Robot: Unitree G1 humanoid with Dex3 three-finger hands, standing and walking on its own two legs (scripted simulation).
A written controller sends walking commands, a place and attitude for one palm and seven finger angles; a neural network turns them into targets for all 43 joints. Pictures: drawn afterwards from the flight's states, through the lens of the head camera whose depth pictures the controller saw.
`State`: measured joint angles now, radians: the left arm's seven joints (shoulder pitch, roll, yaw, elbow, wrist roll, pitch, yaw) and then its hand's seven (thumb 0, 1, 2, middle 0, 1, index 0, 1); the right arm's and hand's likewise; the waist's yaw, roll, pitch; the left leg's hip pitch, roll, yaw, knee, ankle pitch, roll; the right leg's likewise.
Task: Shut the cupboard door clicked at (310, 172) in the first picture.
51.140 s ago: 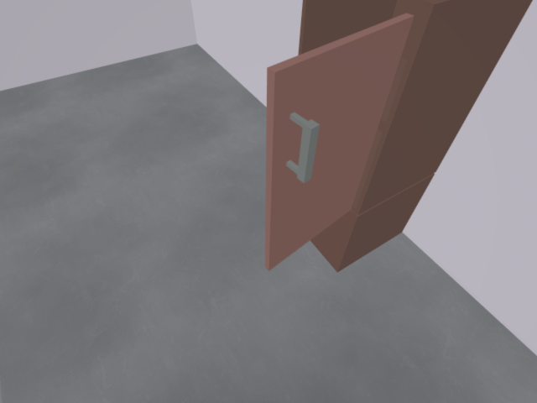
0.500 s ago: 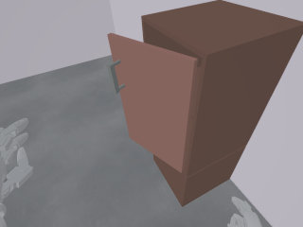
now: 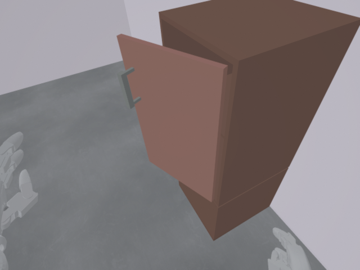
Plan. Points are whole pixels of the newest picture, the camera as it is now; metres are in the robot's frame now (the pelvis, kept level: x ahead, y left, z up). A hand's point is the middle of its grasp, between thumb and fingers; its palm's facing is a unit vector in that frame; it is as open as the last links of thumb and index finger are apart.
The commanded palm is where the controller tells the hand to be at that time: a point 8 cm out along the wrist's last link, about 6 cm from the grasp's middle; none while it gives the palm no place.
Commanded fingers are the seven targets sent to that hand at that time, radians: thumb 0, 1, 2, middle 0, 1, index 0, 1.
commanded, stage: step back with the hand held close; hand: left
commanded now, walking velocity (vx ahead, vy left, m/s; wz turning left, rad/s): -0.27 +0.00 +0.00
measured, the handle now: (130, 88) +0.61 +0.23 +0.09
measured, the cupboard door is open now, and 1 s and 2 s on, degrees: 23 23 23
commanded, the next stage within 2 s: stop stepping back and stand still in 1.16 s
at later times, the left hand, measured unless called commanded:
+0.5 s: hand out of the picture +0.12 +0.33 +0.15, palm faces +0.41 -0.77 -0.48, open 7.4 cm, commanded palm +0.06 +0.35 +0.17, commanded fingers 0.00 0.90 0.90 -0.20 -0.30 -0.20 -0.30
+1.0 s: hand out of the picture -0.03 +0.36 +0.17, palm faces +0.50 -0.75 -0.42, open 7.4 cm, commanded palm -0.12 +0.39 +0.17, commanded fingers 0.00 0.90 0.90 -0.20 -0.30 -0.20 -0.30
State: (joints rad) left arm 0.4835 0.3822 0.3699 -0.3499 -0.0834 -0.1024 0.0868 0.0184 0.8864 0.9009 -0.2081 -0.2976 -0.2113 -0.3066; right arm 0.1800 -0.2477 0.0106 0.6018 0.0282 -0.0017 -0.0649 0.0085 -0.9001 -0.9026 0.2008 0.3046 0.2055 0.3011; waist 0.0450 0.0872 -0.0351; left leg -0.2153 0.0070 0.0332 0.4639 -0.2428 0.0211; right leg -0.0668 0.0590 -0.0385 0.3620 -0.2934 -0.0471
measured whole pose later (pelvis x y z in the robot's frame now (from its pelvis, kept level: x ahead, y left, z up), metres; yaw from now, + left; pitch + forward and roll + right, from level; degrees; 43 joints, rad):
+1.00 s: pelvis -0.22 +0.07 -0.03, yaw +7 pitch +0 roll -5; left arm 0.43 0.48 0.45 -0.50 -0.06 -0.23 0.13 0.02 0.89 0.90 -0.21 -0.30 -0.21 -0.31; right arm 0.19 -0.21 -0.01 0.57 0.02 -0.08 -0.06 0.01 -0.90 -0.90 0.20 0.30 0.21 0.30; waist -0.02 0.03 0.00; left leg -0.57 0.01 0.15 0.47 -0.13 0.06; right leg -0.31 0.07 -0.03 0.67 -0.48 -0.04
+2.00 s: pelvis -0.47 +0.16 -0.02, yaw -7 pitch -1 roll +2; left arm 0.59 0.53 0.49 -0.60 -0.06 -0.19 0.16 0.02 0.88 0.90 -0.21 -0.30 -0.21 -0.31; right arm 0.26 -0.12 0.03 0.63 0.00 -0.07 -0.06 0.01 -0.90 -0.90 0.20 0.30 0.20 0.30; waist -0.06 -0.07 0.03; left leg -0.34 0.12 0.09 0.62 -0.25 -0.06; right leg -0.31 0.01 -0.09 0.73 -0.47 -0.02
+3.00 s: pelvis -0.42 +0.17 -0.02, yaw -6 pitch -1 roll +0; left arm 0.30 0.21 0.00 0.57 0.02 0.06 0.01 0.01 0.90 0.90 -0.19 -0.29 -0.20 -0.30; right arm 0.23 -0.26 0.01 0.81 -0.02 0.01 0.00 0.01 -0.90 -0.90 0.20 0.30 0.20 0.30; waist -0.05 0.02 -0.01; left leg -0.36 -0.01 0.05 0.61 -0.23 0.03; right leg -0.23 0.00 -0.09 0.61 -0.37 -0.04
